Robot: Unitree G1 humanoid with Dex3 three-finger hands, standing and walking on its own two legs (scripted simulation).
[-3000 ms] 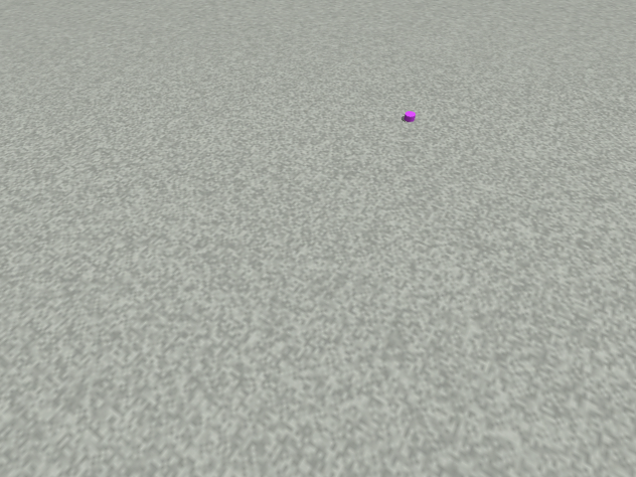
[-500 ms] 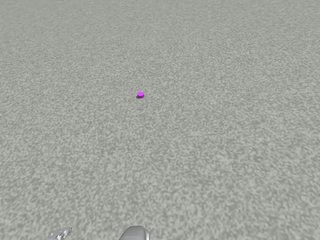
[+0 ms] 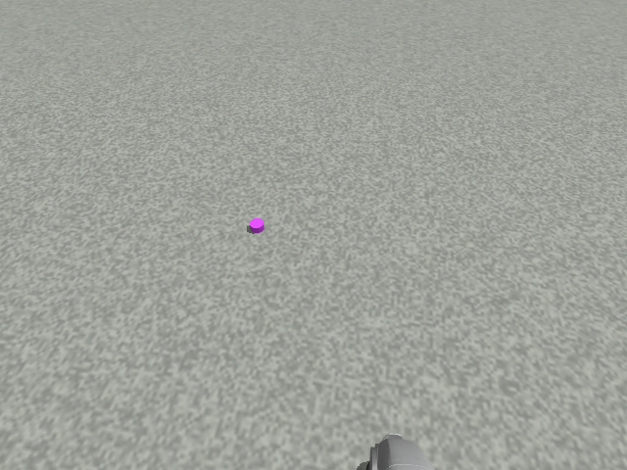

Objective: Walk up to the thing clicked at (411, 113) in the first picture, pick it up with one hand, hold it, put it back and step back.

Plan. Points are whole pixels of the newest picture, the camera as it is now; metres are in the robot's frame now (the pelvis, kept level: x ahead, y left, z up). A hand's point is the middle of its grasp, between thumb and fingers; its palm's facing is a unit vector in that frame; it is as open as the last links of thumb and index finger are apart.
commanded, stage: walk up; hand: left
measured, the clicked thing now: (257, 225) +1.15 +0.27 -0.76
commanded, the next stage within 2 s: none
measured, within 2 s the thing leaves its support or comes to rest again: neither
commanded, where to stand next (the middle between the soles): +0.77 +0.02 m, yaw +1 degrees
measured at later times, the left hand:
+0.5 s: hand (165, 382) +0.26 +0.25 -0.13, palm faces +0.05 -0.92 -0.39, open 7.4 cm
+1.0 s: hand (185, 272) +0.47 +0.27 -0.14, palm faces -0.02 -0.92 -0.39, open 7.4 cm
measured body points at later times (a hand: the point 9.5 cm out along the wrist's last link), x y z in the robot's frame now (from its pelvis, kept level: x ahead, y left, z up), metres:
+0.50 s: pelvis +0.22 -0.03 +0.00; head +0.24 -0.04 +0.45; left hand +0.26 +0.30 -0.10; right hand +0.33 -0.35 -0.12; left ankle +0.34 +0.12 -0.71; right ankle +0.21 -0.15 -0.74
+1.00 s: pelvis +0.43 -0.01 -0.01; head +0.44 -0.02 +0.44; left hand +0.47 +0.32 -0.11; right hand +0.48 -0.34 -0.13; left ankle +0.38 +0.11 -0.74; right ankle +0.55 -0.14 -0.73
